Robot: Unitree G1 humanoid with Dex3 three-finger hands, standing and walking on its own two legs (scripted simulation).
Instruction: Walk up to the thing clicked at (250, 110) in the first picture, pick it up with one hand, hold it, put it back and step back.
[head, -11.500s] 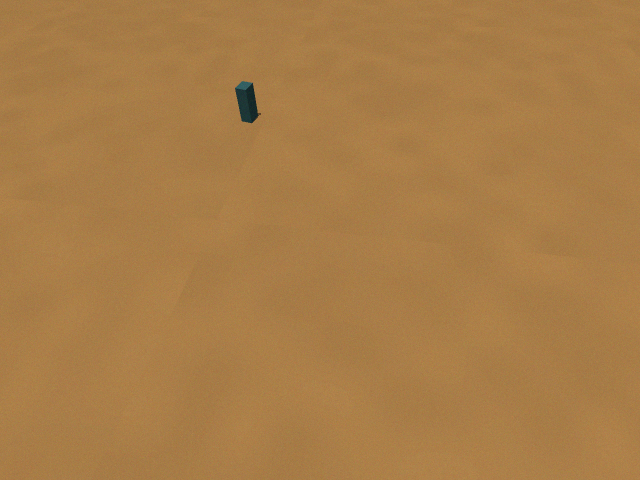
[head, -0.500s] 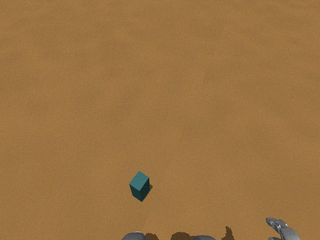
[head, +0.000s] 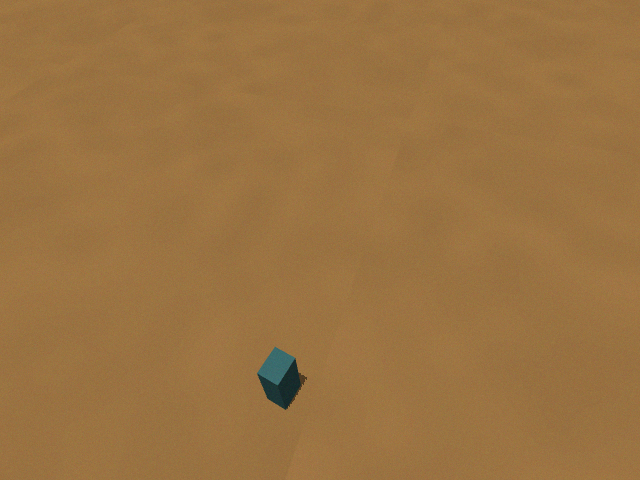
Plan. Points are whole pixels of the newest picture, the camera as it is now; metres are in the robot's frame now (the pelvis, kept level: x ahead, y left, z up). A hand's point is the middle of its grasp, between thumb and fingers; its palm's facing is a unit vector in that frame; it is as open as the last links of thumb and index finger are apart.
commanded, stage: stand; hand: left
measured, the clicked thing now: (280, 379) +0.48 +0.17 -0.65
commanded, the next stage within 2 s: none
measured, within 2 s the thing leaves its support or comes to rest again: neither
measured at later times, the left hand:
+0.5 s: hand out of the picture +0.09 +0.23 -0.12, palm faces +0.00 -0.94 -0.34, open 7.4 cm
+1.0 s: hand out of the picture +0.09 +0.24 -0.13, palm faces +0.00 -0.94 -0.34, open 7.4 cm
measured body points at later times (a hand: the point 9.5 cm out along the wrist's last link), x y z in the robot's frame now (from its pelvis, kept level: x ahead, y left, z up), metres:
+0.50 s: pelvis +0.00 -0.02 +0.02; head +0.00 -0.02 +0.47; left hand +0.09 +0.28 -0.10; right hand +0.10 -0.31 -0.11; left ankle -0.02 +0.12 -0.72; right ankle +0.03 -0.13 -0.72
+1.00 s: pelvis +0.01 -0.02 +0.03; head +0.03 -0.02 +0.47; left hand +0.09 +0.29 -0.11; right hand +0.09 -0.31 -0.11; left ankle -0.02 +0.12 -0.72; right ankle +0.03 -0.13 -0.72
